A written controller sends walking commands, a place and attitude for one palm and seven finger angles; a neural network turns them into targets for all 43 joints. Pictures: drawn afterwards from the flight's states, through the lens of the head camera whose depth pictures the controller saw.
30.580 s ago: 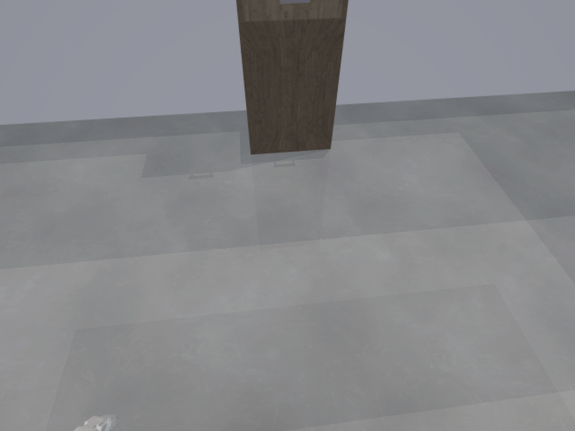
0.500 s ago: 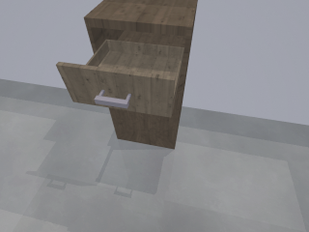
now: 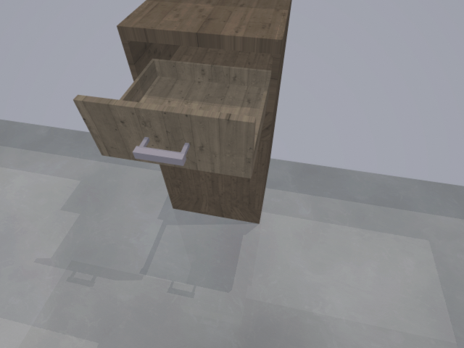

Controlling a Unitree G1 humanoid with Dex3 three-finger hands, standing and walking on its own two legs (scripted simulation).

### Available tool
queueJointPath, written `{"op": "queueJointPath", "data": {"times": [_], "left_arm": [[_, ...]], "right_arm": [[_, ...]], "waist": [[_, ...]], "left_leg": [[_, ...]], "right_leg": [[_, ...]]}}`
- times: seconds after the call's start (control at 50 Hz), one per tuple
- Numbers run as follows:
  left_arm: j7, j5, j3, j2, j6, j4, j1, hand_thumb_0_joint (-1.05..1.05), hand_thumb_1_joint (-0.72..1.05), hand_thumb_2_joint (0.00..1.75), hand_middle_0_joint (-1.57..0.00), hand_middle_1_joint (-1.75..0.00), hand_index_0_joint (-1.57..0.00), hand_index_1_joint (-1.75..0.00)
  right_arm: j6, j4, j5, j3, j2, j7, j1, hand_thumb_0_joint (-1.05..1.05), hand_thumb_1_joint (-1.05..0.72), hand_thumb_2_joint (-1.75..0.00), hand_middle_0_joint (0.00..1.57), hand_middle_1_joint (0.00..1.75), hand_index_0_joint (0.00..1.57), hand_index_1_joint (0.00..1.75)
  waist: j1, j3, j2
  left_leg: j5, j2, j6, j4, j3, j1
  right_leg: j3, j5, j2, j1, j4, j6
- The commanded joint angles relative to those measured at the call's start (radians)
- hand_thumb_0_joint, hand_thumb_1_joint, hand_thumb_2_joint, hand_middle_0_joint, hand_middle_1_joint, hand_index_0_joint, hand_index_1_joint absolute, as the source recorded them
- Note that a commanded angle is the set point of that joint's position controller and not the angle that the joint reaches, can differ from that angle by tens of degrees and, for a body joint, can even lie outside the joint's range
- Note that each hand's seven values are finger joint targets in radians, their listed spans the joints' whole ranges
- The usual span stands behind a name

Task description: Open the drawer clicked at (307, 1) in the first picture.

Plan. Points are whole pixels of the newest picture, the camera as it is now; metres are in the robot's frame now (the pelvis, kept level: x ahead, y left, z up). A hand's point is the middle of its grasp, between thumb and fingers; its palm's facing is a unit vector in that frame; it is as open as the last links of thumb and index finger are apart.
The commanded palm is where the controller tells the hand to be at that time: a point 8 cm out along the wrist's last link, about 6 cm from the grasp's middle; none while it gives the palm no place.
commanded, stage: look to check the result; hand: left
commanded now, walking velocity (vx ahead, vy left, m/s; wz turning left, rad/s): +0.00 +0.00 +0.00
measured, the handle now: (162, 149) +0.52 +0.19 +0.02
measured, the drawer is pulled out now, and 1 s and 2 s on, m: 0.29 0.29 0.29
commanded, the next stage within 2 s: stand and wait in 0.34 s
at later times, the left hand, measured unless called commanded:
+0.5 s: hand out of the picture +0.01 +0.16 -0.17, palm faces +0.05 -0.98 -0.19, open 7.3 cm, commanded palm none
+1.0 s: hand out of the picture +0.03 +0.17 -0.17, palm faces +0.04 -0.98 -0.20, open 7.3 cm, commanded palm none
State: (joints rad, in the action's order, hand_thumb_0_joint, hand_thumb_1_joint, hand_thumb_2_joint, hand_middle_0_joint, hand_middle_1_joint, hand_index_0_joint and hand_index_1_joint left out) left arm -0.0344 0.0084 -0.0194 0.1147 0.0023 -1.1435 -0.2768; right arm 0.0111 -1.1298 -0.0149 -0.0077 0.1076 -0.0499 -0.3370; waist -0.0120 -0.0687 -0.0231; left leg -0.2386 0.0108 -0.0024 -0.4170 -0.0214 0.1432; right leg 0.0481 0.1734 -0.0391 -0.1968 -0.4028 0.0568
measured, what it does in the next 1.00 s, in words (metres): stands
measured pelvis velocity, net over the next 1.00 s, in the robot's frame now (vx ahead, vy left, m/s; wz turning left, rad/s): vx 0.03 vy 0.00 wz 0.00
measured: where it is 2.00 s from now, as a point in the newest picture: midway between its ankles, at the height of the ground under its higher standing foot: outside the picture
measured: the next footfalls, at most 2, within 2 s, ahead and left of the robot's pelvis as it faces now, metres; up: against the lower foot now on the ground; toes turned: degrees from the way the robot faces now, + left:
none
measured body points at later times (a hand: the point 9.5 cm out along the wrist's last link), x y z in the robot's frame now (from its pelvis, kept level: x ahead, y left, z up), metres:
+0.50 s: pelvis +0.01 -0.01 +0.00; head +0.03 -0.02 +0.45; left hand +0.00 +0.21 -0.16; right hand -0.02 -0.20 -0.17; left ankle -0.01 +0.12 -0.74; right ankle +0.03 -0.08 -0.74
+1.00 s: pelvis +0.03 +0.00 +0.00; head +0.05 -0.01 +0.45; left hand +0.02 +0.22 -0.16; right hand +0.00 -0.21 -0.17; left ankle -0.01 +0.12 -0.74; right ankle +0.03 -0.08 -0.74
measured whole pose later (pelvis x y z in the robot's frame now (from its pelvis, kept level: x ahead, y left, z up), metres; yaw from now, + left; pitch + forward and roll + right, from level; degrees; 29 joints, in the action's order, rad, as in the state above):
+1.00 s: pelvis +0.03 +0.00 +0.00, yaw +0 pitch -1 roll +0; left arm -0.04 0.01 -0.02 0.13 0.01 -1.14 -0.26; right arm 0.01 -1.13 -0.01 -0.01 0.11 -0.05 -0.30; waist -0.01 -0.07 -0.02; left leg -0.26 0.02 -0.01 -0.39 -0.02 0.10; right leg 0.05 0.20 -0.05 -0.16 -0.38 0.06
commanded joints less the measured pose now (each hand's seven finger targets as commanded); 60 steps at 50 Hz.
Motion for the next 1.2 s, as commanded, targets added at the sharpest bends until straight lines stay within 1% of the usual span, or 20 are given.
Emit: {"op": "queueJointPath", "data": {"times": [0.0,0.04,0.14,0.16,0.24,0.3,0.32,0.34,0.42,0.48,0.54,0.76,0.82,0.86,0.88,0.96,0.98,1.04,1.1,1.18], "left_arm": [[-0.007,0.0,-0.02,0.1,0.008,0.017,-0.072,0.0,0.9,0.9,-0.2,-0.3,-0.2,-0.3],[-0.006,-0.001,-0.02,0.102,0.008,0.018,-0.066,0.0,0.9,0.9,-0.2,-0.3,-0.2,-0.3],[-0.007,0.0,-0.021,0.1,0.008,0.02,-0.069,0.0,0.9,0.9,-0.2,-0.3,-0.2,-0.3],[-0.007,0.0,-0.022,0.1,0.009,0.02,-0.066,0.0,0.9,0.9,-0.2,-0.3,-0.2,-0.3],[-0.007,-0.001,-0.021,0.098,0.011,0.019,-0.069,0.0,0.9,0.9,-0.2,-0.3,-0.2,-0.3],[-0.009,-0.002,-0.019,0.097,0.014,0.02,-0.081,0.0,0.9,0.9,-0.2,-0.3,-0.2,-0.3],[-0.009,-0.002,-0.019,0.096,0.012,0.019,-0.076,0.0,0.9,0.9,-0.2,-0.3,-0.2,-0.3],[-0.008,-0.002,-0.019,0.098,0.012,0.021,-0.073,0.0,0.9,0.9,-0.2,-0.3,-0.2,-0.3],[-0.008,-0.002,-0.019,0.101,0.012,0.021,-0.071,0.0,0.9,0.9,-0.2,-0.3,-0.2,-0.3],[-0.008,-0.002,-0.02,0.103,0.012,0.021,-0.067,0.0,0.9,0.9,-0.2,-0.3,-0.2,-0.3],[-0.008,-0.002,-0.021,0.106,0.011,0.025,-0.066,0.0,0.9,0.9,-0.2,-0.3,-0.2,-0.3],[-0.008,-0.004,-0.02,0.111,0.014,0.024,-0.06,0.0,0.9,0.9,-0.2,-0.3,-0.2,-0.3],[-0.008,-0.003,-0.02,0.116,0.014,0.025,-0.058,0.0,0.9,0.9,-0.2,-0.3,-0.2,-0.3],[-0.008,-0.003,-0.02,0.116,0.014,0.024,-0.054,0.0,0.9,0.9,-0.2,-0.3,-0.2,-0.3],[-0.008,-0.003,-0.02,0.116,0.014,0.023,-0.055,0.0,0.9,0.9,-0.2,-0.3,-0.2,-0.3],[-0.008,-0.003,-0.021,0.12,0.016,0.027,-0.051,0.0,0.9,0.9,-0.2,-0.3,-0.2,-0.3],[-0.008,-0.003,-0.02,0.121,0.015,0.027,-0.051,0.0,0.9,0.9,-0.2,-0.3,-0.2,-0.3],[-0.008,-0.003,-0.021,0.125,0.014,0.03,-0.045,0.0,0.9,0.9,-0.2,-0.3,-0.2,-0.3],[-0.008,-0.002,-0.022,0.127,0.017,0.03,-0.049,0.0,0.9,0.9,-0.2,-0.3,-0.2,-0.3],[-0.007,-0.003,-0.022,0.131,0.016,0.029,-0.042,0.0,0.9,0.9,-0.2,-0.3,-0.2,-0.3]], "right_arm": [[-0.01,0.013,0.005,-0.007,0.062,-0.001,-0.089,0.0,-0.9,-0.9,0.2,0.3,0.2,0.3],[-0.009,0.01,0.004,-0.006,0.062,-0.001,-0.094,0.0,-0.9,-0.9,0.2,0.3,0.2,0.3],[-0.004,0.009,0.003,-0.008,0.057,0.0,-0.097,0.0,-0.9,-0.9,0.2,0.3,0.2,0.3],[-0.005,0.007,0.002,-0.008,0.058,0.0,-0.099,0.0,-0.9,-0.9,0.2,0.3,0.2,0.3],[-0.009,0.007,0.003,-0.009,0.055,-0.001,-0.093,0.0,-0.9,-0.9,0.2,0.3,0.2,0.3],[-0.011,0.011,0.005,-0.011,0.06,-0.004,-0.084,0.0,-0.9,-0.9,0.2,0.3,0.2,0.3],[-0.01,0.009,0.004,-0.011,0.058,-0.003,-0.084,0.0,-0.9,-0.9,0.2,0.3,0.2,0.3],[-0.009,0.007,0.004,-0.01,0.06,-0.004,-0.084,0.0,-0.9,-0.9,0.2,0.3,0.2,0.3],[-0.011,0.008,0.005,-0.012,0.06,-0.004,-0.081,0.0,-0.9,-0.9,0.2,0.3,0.2,0.3],[-0.009,0.006,0.005,-0.012,0.064,-0.003,-0.08,0.0,-0.9,-0.9,0.2,0.3,0.2,0.3],[-0.008,0.007,0.004,-0.013,0.062,-0.002,-0.076,0.0,-0.9,-0.9,0.2,0.3,0.2,0.3],[-0.014,0.009,0.005,-0.013,0.077,-0.006,-0.064,0.0,-0.9,-0.9,0.2,0.3,0.2,0.3],[-0.014,0.007,0.006,-0.014,0.074,-0.006,-0.064,0.0,-0.9,-0.9,0.2,0.3,0.2,0.3],[-0.014,0.008,0.006,-0.014,0.079,-0.006,-0.059,0.0,-0.9,-0.9,0.2,0.3,0.2,0.3],[-0.015,0.008,0.006,-0.013,0.08,-0.006,-0.054,0.0,-0.9,-0.9,0.2,0.3,0.2,0.3],[-0.015,0.008,0.006,-0.015,0.086,-0.006,-0.053,0.0,-0.9,-0.9,0.2,0.3,0.2,0.3],[-0.015,0.007,0.006,-0.015,0.087,-0.006,-0.05,0.0,-0.9,-0.9,0.2,0.3,0.2,0.3],[-0.014,0.007,0.006,-0.016,0.087,-0.005,-0.05,0.0,-0.9,-0.9,0.2,0.3,0.2,0.3],[-0.018,0.013,0.007,-0.017,0.093,-0.006,-0.041,0.0,-0.9,-0.9,0.2,0.3,0.2,0.3],[-0.015,0.009,0.006,-0.016,0.095,-0.005,-0.04,0.0,-0.9,-0.9,0.2,0.3,0.2,0.3]], "waist": [[0.006,-0.028,0.003],[0.005,-0.032,0.022],[0.002,-0.048,0.017],[0.001,-0.047,0.034],[0.003,-0.036,0.006],[0.007,-0.02,0.023],[0.005,-0.027,0.008],[0.004,-0.037,-0.007],[0.005,-0.029,0.021],[0.005,-0.033,0.023],[0.005,-0.041,0.005],[0.005,-0.006,0.01],[0.005,-0.013,0.002],[0.004,-0.017,0.013],[0.006,-0.016,0.0],[0.004,-0.006,0.025],[0.005,-0.016,0.007],[0.003,-0.019,0.006],[0.007,-0.004,0.006],[0.005,-0.02,0.004]], "left_leg": [[0.052,0.076,0.039,0.078,0.067,0.039],[0.052,0.075,0.038,0.08,0.067,0.049],[0.032,0.07,0.037,0.074,0.059,0.047],[0.032,0.071,0.035,0.074,0.058,0.052],[0.061,0.075,0.036,0.076,0.06,0.042],[0.082,0.078,0.034,0.071,0.059,0.025],[0.083,0.077,0.034,0.073,0.06,0.031],[0.072,0.077,0.032,0.074,0.059,0.037],[0.085,0.08,0.033,0.078,0.06,0.028],[0.07,0.077,0.031,0.078,0.058,0.033],[0.062,0.075,0.032,0.078,0.059,0.032],[0.116,0.084,0.03,0.081,0.059,0.007],[0.113,0.085,0.03,0.085,0.058,0.009],[0.121,0.085,0.029,0.087,0.061,0.009],[0.122,0.085,0.029,0.088,0.058,0.005],[0.13,0.086,0.028,0.086,0.06,0.001],[0.122,0.085,0.028,0.09,0.059,0.001],[0.115,0.086,0.029,0.094,0.062,0.003],[0.144,0.089,0.031,0.091,0.064,-0.018],[0.119,0.086,0.028,0.096,0.062,-0.003]], "right_leg": [[-0.128,0.024,0.122,-0.009,0.114,0.011],[-0.125,0.02,0.124,0.003,0.115,0.009],[-0.135,0.061,0.124,-0.017,0.135,0.008],[-0.134,0.06,0.124,-0.011,0.136,0.008],[-0.13,0.01,0.124,0.003,0.125,0.008],[-0.126,-0.04,0.12,0.016,0.117,0.007],[-0.122,-0.047,0.123,0.019,0.113,0.008],[-0.125,-0.036,0.122,0.014,0.116,0.007],[-0.12,-0.057,0.12,0.022,0.11,0.006],[-0.124,-0.036,0.123,0.023,0.118,0.005],[-0.129,-0.013,0.121,0.014,0.125,0.005],[-0.121,-0.122,0.122,0.045,0.097,0.007],[-0.118,-0.118,0.123,0.046,0.101,0.005],[-0.119,-0.135,0.122,0.047,0.096,0.006],[-0.12,-0.137,0.125,0.045,0.097,0.006],[-0.117,-0.158,0.124,0.058,0.096,0.004],[-0.118,-0.147,0.125,0.049,0.098,0.005],[-0.119,-0.123,0.122,0.047,0.101,0.005],[-0.12,-0.156,0.122,0.046,0.095,0.006],[-0.121,-0.138,0.125,0.048,0.103,0.005]]}}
